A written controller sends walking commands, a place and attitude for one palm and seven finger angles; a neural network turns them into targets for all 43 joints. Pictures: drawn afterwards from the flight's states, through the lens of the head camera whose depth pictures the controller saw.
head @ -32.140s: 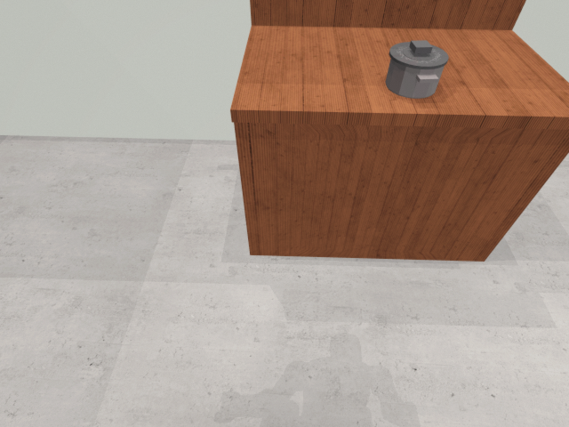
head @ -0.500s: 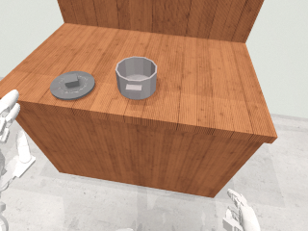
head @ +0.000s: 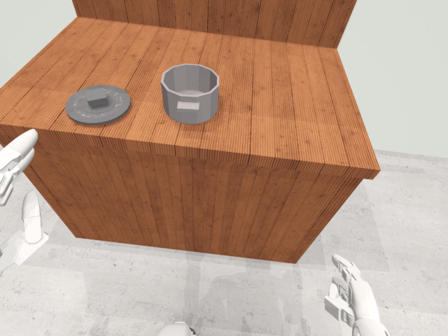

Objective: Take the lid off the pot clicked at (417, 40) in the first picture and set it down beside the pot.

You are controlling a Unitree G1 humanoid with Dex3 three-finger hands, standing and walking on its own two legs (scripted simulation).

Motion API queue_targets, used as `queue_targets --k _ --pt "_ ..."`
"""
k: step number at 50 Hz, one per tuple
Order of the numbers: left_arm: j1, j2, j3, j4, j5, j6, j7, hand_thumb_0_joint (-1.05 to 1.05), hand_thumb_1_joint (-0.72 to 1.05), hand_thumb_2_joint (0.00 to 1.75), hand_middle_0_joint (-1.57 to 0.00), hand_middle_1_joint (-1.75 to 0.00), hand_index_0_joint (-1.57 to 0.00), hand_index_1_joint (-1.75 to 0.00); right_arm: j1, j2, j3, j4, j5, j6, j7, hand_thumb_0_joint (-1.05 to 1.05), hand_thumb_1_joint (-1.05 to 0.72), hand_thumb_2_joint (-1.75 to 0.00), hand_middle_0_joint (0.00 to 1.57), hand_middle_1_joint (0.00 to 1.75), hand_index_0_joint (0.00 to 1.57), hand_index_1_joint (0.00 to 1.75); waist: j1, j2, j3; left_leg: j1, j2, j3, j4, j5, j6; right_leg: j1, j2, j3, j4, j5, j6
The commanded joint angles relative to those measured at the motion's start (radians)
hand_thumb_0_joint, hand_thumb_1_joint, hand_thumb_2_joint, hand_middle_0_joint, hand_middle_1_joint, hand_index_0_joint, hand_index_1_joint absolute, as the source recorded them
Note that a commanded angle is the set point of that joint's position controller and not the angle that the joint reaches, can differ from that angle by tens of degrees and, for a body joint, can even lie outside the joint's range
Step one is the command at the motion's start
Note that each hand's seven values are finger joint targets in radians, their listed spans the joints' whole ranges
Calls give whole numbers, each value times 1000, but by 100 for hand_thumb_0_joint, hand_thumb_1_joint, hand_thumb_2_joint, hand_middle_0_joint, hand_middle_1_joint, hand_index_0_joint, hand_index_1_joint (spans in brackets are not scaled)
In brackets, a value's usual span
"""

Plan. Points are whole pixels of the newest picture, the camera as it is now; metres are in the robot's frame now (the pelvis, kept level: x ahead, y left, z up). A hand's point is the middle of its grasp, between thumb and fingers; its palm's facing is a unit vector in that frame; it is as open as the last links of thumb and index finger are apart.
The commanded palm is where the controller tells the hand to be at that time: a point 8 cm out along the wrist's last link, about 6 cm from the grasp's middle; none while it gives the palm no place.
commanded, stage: step back with the hand held close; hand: left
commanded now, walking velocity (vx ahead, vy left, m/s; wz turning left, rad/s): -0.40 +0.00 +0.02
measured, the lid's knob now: (96, 96) +0.65 +0.36 +0.02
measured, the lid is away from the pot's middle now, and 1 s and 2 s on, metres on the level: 0.25 0.25 0.25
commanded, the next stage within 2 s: stop stepping back and stand still in 0.20 s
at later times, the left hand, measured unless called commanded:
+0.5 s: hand out of the picture +0.08 +0.25 +0.17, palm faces +0.33 -0.85 -0.42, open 7.4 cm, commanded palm +0.02 +0.29 +0.20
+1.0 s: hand out of the picture +0.03 +0.24 +0.18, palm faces +0.33 -0.84 -0.43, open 7.4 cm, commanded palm -0.02 +0.29 +0.20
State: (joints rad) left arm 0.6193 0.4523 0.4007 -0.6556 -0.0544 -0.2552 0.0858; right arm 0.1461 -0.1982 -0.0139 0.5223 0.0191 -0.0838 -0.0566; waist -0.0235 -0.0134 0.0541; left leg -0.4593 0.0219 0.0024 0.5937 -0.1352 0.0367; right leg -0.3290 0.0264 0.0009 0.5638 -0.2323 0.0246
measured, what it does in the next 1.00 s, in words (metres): walks backwards: left foot, then right foot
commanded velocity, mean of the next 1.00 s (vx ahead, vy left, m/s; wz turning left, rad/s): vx -0.02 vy -0.02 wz -0.01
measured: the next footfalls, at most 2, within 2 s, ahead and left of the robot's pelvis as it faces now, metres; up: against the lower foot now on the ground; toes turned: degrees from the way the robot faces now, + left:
left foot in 0.32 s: -0.03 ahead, +0.12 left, +0.00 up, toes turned +1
right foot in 0.54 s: -0.08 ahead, -0.09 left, +0.00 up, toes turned +9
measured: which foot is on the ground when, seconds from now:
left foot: down 0.00-0.16, up 0.18-0.30, down 0.32-1.00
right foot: down 0.00-0.30, up 0.32-0.52, down 0.54-1.00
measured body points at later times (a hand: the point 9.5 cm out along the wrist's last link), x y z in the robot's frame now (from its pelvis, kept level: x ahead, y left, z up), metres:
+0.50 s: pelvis -0.11 +0.00 +0.00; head -0.09 +0.05 +0.45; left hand +0.06 +0.29 +0.20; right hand +0.06 -0.20 -0.06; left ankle -0.07 +0.12 -0.72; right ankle -0.07 -0.12 -0.70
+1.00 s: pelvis -0.15 +0.01 +0.01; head -0.17 +0.03 +0.46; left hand +0.00 +0.28 +0.21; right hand +0.01 -0.23 -0.06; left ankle -0.09 +0.12 -0.71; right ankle -0.12 -0.09 -0.72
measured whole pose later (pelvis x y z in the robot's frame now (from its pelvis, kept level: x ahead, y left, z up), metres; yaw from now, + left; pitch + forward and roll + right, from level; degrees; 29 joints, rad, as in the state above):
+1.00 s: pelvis -0.15 +0.01 +0.01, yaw +2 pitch -2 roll -1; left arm 0.63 0.41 0.32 -0.63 -0.02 -0.18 0.11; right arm 0.27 -0.20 0.00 0.61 0.00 -0.13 -0.06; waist -0.01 -0.03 -0.03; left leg -0.37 -0.01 -0.01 0.69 -0.34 0.02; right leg -0.23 0.04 -0.05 0.50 -0.23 -0.05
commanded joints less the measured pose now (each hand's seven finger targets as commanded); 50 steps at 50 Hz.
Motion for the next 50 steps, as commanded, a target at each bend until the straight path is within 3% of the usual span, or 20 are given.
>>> queue_targets --k 1,5,8,9,13,14,15,16,17,18,21,25,27,29,32,38,41,45,48,50 --pt "6 115 146 -227 -2 -86 27 0 90 90 -20 -30 -20 -30 -65 -159 -57 -161 -6 -76 -11 0 -90 -90 20 30 20 30 22 223 -124 -227 165 -200 -352 -595 59 250 23 -10 85 -94 -20" --pt "-23 118 140 -215 2 -90 30 0 90 90 -20 -30 -20 -30 -32 -147 -64 -145 -6 -97 -6 0 -90 -90 20 30 20 30 22 150 -128 -162 134 -155 -268 -542 36 177 4 22 18 -156 -47" --pt "-59 145 122 -201 -2 -90 48 0 90 90 -20 -30 -20 -30 12 -123 -81 -91 -9 -85 6 0 -90 -90 20 30 20 30 9 -146 -166 218 -47 -3 333 -294 -55 -277 -323 400 -368 -290 -182" --pt "-81 123 92 -175 -1 -66 53 0 90 90 -20 -30 -20 -30 -16 -107 -76 -81 -13 -70 11 0 -90 -90 20 30 20 30 15 -172 -158 219 -40 -28 501 -325 -47 -309 -392 406 -401 -239 -210" --pt "-221 91 39 -160 12 -43 35 0 90 90 -20 -30 -20 -30 -46 -93 -28 -101 -15 -46 6 0 -90 -90 20 30 20 30 -16 -176 -11 204 19 -28 170 -303 -26 -312 -234 150 -245 -113 -98" --pt "-217 85 41 -141 10 -51 39 0 90 90 -20 -30 -20 -30 -37 -113 -29 -82 -10 -55 -6 0 -90 -90 20 30 20 30 -29 -70 8 195 17 -28 -53 -260 -19 -261 -183 121 -135 -63 -68" --pt "-268 -142 -325 707 85 171 -83 0 90 90 -20 -30 -20 -30 39 -315 -103 188 -21 -51 63 0 -90 -90 20 30 20 30 -84 298 18 65 189 -365 -18 187 46 -378 -121 35 310 -69 -29" --pt "-575 172 70 -486 -1 -22 2 0 90 90 -20 -30 -20 -30 -128 -115 -72 -168 3 -79 27 0 -90 -90 20 30 20 30 1 323 -113 30 360 -353 -366 -123 123 -149 38 45 556 -344 28" --pt "-246 182 176 -175 -2 -60 47 0 90 90 -20 -30 -20 -30 6 -132 -58 -77 -22 -116 -9 0 -90 -90 20 30 20 30 -23 353 -72 42 352 -345 -332 -132 144 -228 24 110 645 -309 -3" --pt "-180 159 105 -256 -11 -91 35 0 90 90 -20 -30 -20 -30 -1 -141 -71 -106 11 -117 13 0 -90 -90 20 30 20 30 -2 175 -140 85 311 -328 -333 -218 114 -229 56 76 652 -291 -11" --pt "-7 146 156 -413 -26 -14 47 0 90 90 -20 -30 -20 -30 -32 -95 -53 -116 -5 -128 43 0 -90 -90 20 30 20 30 23 262 -230 263 250 -237 -189 259 117 -171 -24 49 371 -258 9" --pt "69 124 93 -392 2 0 55 0 90 90 -20 -30 -20 -30 -15 -110 -21 -128 14 -138 41 0 -90 -90 20 30 20 30 22 170 -222 93 129 -77 -125 -190 13 226 -7 -35 -111 -31 2" --pt "-11 141 108 -260 8 -2 60 0 90 90 -20 -30 -20 -30 -25 -109 -27 -119 6 -120 20 0 -90 -90 20 30 20 30 -4 -42 -150 28 17 2 27 -348 -27 151 -143 171 -259 -168 -83" --pt "-110 132 112 -124 -3 -3 65 0 90 90 -20 -30 -20 -30 -6 -116 -26 -78 -3 -107 1 0 -90 -90 20 30 20 30 -17 -70 -72 146 -6 -7 115 -325 -30 -114 -246 278 -385 -442 -132" --pt "-69 83 79 12 -13 14 70 0 90 90 -20 -30 -20 -30 7 -121 -29 -63 6 -70 -21 0 -90 -90 20 30 20 30 -28 -105 -73 268 -13 5 73 -265 -12 -212 -192 159 -303 -470 -122" --pt "-147 95 58 -83 9 7 51 0 90 90 -20 -30 -20 -30 -86 -140 -15 -118 10 -79 -32 0 -90 -90 20 30 20 30 5 190 -3 -84 148 -283 -485 -756 37 115 34 -80 77 -250 -27" --pt "-85 89 38 -133 25 13 44 0 90 90 -20 -30 -20 -30 -55 -138 -25 -113 -3 -90 -17 0 -90 -90 20 30 20 30 23 174 -43 -82 131 -197 -433 -620 47 219 29 -81 58 -170 -25" --pt "-65 132 56 -224 33 5 51 0 90 90 -20 -30 -20 -30 -32 -128 -23 -102 -17 -108 -13 0 -90 -90 20 30 20 30 20 175 -63 4 60 -99 -271 -454 19 207 -41 6 -168 -192 -62" --pt "-56 156 93 -171 26 8 61 0 90 90 -20 -30 -20 -30 4 -122 -42 -53 -21 -90 -12 0 -90 -90 20 30 20 30 14 -148 -63 94 -50 -3 249 -266 -27 -51 -285 384 -442 -522 -187" --pt "-91 102 68 -108 14 13 64 0 90 90 -20 -30 -20 -30 12 -113 -37 -41 -18 -78 -11 0 -90 -90 20 30 20 30 -5 -112 -57 102 -23 -23 335 -227 -19 -86 -309 340 -419 -361 -200"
